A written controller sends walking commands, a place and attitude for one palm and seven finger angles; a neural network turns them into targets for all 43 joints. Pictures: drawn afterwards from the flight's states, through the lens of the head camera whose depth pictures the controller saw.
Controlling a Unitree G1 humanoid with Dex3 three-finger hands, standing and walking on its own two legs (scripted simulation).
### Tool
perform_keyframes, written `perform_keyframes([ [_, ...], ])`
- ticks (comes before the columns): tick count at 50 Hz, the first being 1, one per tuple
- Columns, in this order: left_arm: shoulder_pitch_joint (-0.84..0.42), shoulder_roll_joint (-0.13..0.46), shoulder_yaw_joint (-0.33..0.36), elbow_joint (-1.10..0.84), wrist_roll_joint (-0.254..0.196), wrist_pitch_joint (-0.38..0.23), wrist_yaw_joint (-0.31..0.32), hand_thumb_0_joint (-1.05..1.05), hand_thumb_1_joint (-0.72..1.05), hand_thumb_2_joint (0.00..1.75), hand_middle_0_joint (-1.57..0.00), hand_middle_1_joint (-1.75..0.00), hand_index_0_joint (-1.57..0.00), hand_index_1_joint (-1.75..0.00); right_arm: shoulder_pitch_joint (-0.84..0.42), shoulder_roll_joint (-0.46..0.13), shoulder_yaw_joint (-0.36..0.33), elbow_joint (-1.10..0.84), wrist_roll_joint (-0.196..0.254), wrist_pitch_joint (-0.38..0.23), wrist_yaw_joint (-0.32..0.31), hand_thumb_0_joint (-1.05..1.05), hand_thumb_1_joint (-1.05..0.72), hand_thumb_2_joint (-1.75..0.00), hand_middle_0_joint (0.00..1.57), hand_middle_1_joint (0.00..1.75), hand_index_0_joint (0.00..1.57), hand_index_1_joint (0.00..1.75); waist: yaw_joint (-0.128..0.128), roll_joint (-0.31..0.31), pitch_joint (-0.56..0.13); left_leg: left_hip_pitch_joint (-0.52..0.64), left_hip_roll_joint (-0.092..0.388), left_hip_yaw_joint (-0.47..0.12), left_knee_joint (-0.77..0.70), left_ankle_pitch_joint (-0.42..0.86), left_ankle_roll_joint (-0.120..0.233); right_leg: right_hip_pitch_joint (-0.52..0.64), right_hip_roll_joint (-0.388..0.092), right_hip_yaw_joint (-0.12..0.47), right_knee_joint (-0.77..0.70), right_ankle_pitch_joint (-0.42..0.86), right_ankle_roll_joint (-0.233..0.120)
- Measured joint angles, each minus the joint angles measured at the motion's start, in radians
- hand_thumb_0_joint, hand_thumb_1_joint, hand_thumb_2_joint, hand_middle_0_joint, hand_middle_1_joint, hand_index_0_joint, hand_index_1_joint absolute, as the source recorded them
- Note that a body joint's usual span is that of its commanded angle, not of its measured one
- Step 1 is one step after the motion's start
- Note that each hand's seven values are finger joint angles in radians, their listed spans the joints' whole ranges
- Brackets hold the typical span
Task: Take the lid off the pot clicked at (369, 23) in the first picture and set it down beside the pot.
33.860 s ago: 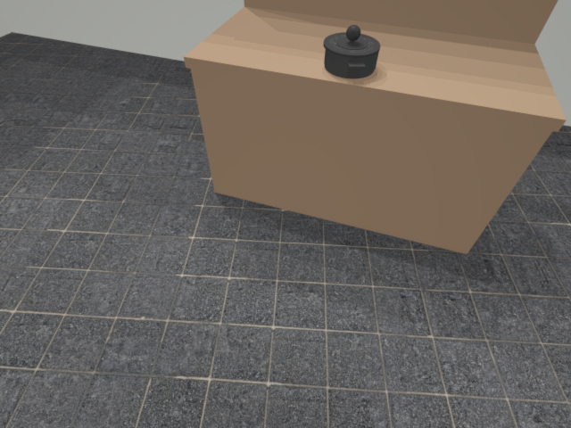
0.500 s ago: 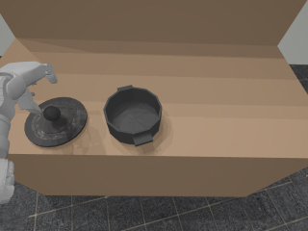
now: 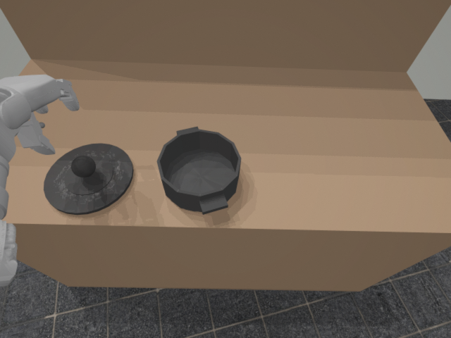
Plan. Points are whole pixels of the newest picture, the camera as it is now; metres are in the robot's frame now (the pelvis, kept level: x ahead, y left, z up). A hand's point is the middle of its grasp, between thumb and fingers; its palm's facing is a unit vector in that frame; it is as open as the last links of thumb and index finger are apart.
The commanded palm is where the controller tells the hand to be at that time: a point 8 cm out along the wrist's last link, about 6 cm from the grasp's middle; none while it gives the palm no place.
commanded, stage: draw the hand back to the body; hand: left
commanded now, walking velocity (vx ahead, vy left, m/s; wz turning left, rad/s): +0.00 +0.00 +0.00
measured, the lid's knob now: (83, 166) +0.45 +0.31 -0.01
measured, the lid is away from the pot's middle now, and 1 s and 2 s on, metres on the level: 0.25 0.25 0.25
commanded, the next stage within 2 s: none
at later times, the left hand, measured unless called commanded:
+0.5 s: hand (31, 149) +0.38 +0.32 +0.12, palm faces -0.30 -0.06 -0.95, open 11.0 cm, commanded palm +0.36 +0.31 +0.19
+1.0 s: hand (69, 140) +0.36 +0.24 +0.17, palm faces +0.39 -0.87 -0.29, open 10.0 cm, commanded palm +0.31 +0.27 +0.19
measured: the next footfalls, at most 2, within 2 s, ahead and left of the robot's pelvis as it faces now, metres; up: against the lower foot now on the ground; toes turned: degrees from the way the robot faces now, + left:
none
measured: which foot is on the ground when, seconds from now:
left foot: down 0.00-1.00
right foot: down 0.00-1.00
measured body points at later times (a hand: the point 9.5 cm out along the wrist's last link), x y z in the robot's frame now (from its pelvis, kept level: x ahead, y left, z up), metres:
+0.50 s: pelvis +0.00 +0.01 +0.00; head +0.04 +0.01 +0.45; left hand +0.40 +0.32 +0.18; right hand +0.13 -0.24 -0.11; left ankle -0.01 +0.03 -0.74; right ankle -0.01 -0.16 -0.74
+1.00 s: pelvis +0.03 -0.04 +0.01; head +0.05 -0.03 +0.46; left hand +0.34 +0.28 +0.19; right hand +0.16 -0.28 -0.10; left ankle -0.01 +0.03 -0.74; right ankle -0.01 -0.15 -0.74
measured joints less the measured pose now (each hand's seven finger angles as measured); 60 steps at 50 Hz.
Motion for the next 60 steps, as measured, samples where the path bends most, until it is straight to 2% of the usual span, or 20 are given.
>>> perform_keyframes([
  [5,0.04,0.002,0.042,-0.032,-0.005,-0.029,0.001,0.0,-0.03,0.7,-0.38,-0.82,-0.38,-0.82,0.002,-0.002,-0.003,-0.001,-0.006,0.004,-0.003,0.0,-0.91,-0.9,0.2,0.3,0.2,0.3,-0.005,-0.002,0.0,0.003,0.0,0.003,-0.004,0.001,0.002,0.003,0.0,0.003,-0.007,0.004,0.002],
  [10,0.101,0.002,0.055,-0.098,-0.014,-0.028,0.009,0.0,-0.03,0.7,-0.38,-0.82,-0.38,-0.82,0.004,-0.001,-0.011,-0.013,-0.007,0.012,0.008,0.0,-0.91,-0.9,0.2,0.3,0.2,0.3,-0.005,0.001,-0.002,0.014,-0.003,0.002,-0.012,0.003,0.004,0.014,-0.002,0.003,-0.013,0.005,-0.006],
  [14,0.168,-0.008,0.073,-0.166,-0.034,-0.021,0.014,0.0,-0.03,0.7,-0.38,-0.82,-0.38,-0.82,-0.008,-0.002,-0.01,-0.025,-0.007,0.019,0.018,0.0,-0.91,-0.9,0.2,0.3,0.2,0.3,0.001,0.01,0.001,0.025,-0.006,0.003,-0.017,0.005,0.008,0.026,-0.005,0.004,-0.02,0.008,-0.005],
  [25,0.291,-0.049,0.059,-0.347,-0.069,0.028,0.019,0.0,-0.03,0.7,-0.38,-0.82,-0.38,-0.82,-0.062,0.015,0.003,-0.058,-0.005,0.011,0.04,0.0,-0.91,-0.9,0.2,0.3,0.2,0.3,0.037,0.022,0.009,0.062,-0.02,-0.01,-0.045,0.026,0.013,0.064,-0.017,-0.009,-0.039,0.017,-0.013],
  [26,0.303,-0.068,0.076,-0.352,-0.199,0.036,0.046,0.0,-0.03,0.7,-0.38,-0.82,-0.39,-0.82,-0.058,0.019,-0.001,-0.072,-0.004,-0.001,0.035,0.0,-0.91,-0.9,0.2,0.3,0.2,0.3,0.045,0.024,0.02,0.076,-0.021,-0.011,-0.049,0.027,0.01,0.077,-0.017,-0.01,-0.039,0.015,-0.021],
  [27,0.32,-0.1,0.098,-0.364,-0.352,0.032,0.1,0.0,-0.03,0.7,-0.38,-0.82,-0.39,-0.82,-0.05,0.024,0.0,-0.083,-0.004,-0.024,0.024,0.0,-0.91,-0.9,0.2,0.3,0.2,0.3,0.056,0.022,0.037,0.099,-0.022,-0.01,-0.057,0.028,0.006,0.093,-0.016,-0.005,-0.033,0.004,-0.033],
  [29,0.368,-0.181,0.129,-0.413,-0.579,0.012,0.215,0.0,-0.03,0.7,-0.38,-0.82,-0.39,-0.82,-0.038,0.038,0.017,-0.087,-0.007,-0.07,0.005,0.0,-0.91,-0.9,0.2,0.3,0.2,0.3,0.072,0.006,0.061,0.147,-0.028,-0.009,-0.082,0.031,-0.002,0.123,-0.01,0.019,-0.02,-0.024,-0.052],
  [30,0.392,-0.222,0.141,-0.436,-0.668,0.002,0.262,0.0,-0.04,0.7,-0.38,-0.82,-0.39,-0.82,-0.036,0.047,0.03,-0.081,-0.01,-0.089,-0.003,0.0,-0.91,-0.9,0.2,0.3,0.2,0.3,0.075,-0.006,0.065,0.165,-0.032,-0.01,-0.092,0.033,-0.004,0.136,-0.008,0.03,-0.021,-0.018,-0.057],
  [31,0.415,-0.261,0.157,-0.457,-0.734,-0.005,0.301,0.0,-0.04,0.7,-0.38,-0.82,-0.39,-0.82,-0.037,0.054,0.043,-0.072,-0.013,-0.106,-0.009,0.0,-0.91,-0.9,0.2,0.3,0.2,0.3,0.076,-0.017,0.067,0.179,-0.032,-0.011,-0.094,0.032,-0.003,0.15,-0.007,0.034,-0.025,-0.011,-0.051],
  [33,0.457,-0.312,0.201,-0.491,-0.814,-0.007,0.363,0.0,-0.04,0.7,-0.38,-0.82,-0.39,-0.82,-0.048,0.068,0.065,-0.051,-0.025,-0.132,-0.015,0.0,-0.91,-0.9,0.2,0.3,0.2,0.3,0.069,-0.033,0.068,0.197,-0.022,-0.01,-0.088,0.022,-0.004,0.178,0.003,0.036,-0.042,-0.007,-0.029],
  [35,0.484,-0.329,0.247,-0.524,-0.856,0.002,0.414,0.0,-0.03,0.7,-0.38,-0.82,-0.38,-0.81,-0.051,0.082,0.074,-0.039,-0.037,-0.158,-0.019,0.0,-0.91,-0.9,0.21,0.3,0.2,0.3,0.058,-0.049,0.069,0.212,-0.01,-0.009,-0.084,0.012,-0.013,0.198,0.014,0.038,-0.055,-0.005,-0.023],
  [38,0.521,-0.347,0.294,-0.606,-0.907,0.01,0.471,0.0,0.0,0.71,-0.38,-0.8,-0.38,-0.8,-0.037,0.084,0.065,-0.037,-0.048,-0.208,-0.017,0.01,-0.91,-0.9,0.21,0.3,0.2,0.3,0.053,-0.053,0.073,0.237,0.002,-0.008,-0.092,0.005,-0.026,0.212,0.022,0.023,-0.048,-0.003,-0.038],
  [41,0.591,-0.363,0.315,-0.697,-0.95,0.0,0.495,0.0,0.05,0.72,-0.36,-0.77,-0.36,-0.77,-0.026,0.066,0.049,-0.031,-0.055,-0.236,-0.003,0.01,-0.91,-0.9,0.21,0.3,0.2,0.3,0.057,-0.034,0.066,0.25,0.01,0.001,-0.094,-0.005,-0.03,0.221,0.025,0.011,-0.045,-0.011,-0.044],
  [43,0.634,-0.365,0.322,-0.723,-0.969,-0.003,0.496,0.0,0.08,0.73,-0.35,-0.75,-0.35,-0.75,-0.028,0.053,0.042,-0.02,-0.055,-0.233,0.002,0.01,-0.91,-0.9,0.21,0.3,0.2,0.3,0.059,-0.024,0.058,0.245,0.012,0.007,-0.082,-0.017,-0.032,0.224,0.025,0.011,-0.051,-0.026,-0.026],
  [46,0.687,-0.364,0.341,-0.734,-0.983,0.019,0.494,0.0,0.14,0.74,-0.34,-0.72,-0.34,-0.72,-0.039,0.04,0.035,-0.004,-0.052,-0.215,0.0,0.01,-0.91,-0.9,0.21,0.3,0.2,0.3,0.055,-0.011,0.059,0.241,0.024,0.009,-0.071,-0.029,-0.039,0.223,0.035,0.013,-0.052,-0.029,-0.005],
  [49,0.745,-0.365,0.369,-0.793,-0.986,0.049,0.5,0.0,0.21,0.75,-0.33,-0.69,-0.33,-0.68,-0.038,0.035,0.025,0.0,-0.052,-0.215,-0.001,0.01,-0.91,-0.9,0.2,0.3,0.2,0.3,0.055,-0.011,0.064,0.252,0.033,0.007,-0.08,-0.028,-0.053,0.23,0.044,0.012,-0.054,-0.032,-0.019],
  [53,0.815,-0.381,0.381,-0.878,-0.996,0.05,0.515,0.0,0.3,0.77,-0.31,-0.64,-0.31,-0.63,-0.03,0.024,0.012,0.006,-0.053,-0.229,0.004,0.01,-0.91,-0.9,0.2,0.3,0.2,0.3,0.064,0.002,0.055,0.271,0.044,0.0,-0.09,-0.028,-0.067,0.251,0.056,0.006,-0.067,-0.034,-0.035],
  [60,0.87,-0.392,0.397,-0.859,-1.018,0.085,0.513,0.01,0.46,0.81,-0.28,-0.54,-0.28,-0.54,-0.076,0.024,0.01,0.011,-0.039,-0.203,-0.007,0.01,-0.91,-0.9,0.2,0.3,0.2,0.3,0.068,0.007,0.056,0.276,0.068,-0.012,-0.075,-0.031,-0.09,0.258,0.08,-0.006,-0.055,-0.037,-0.062],
])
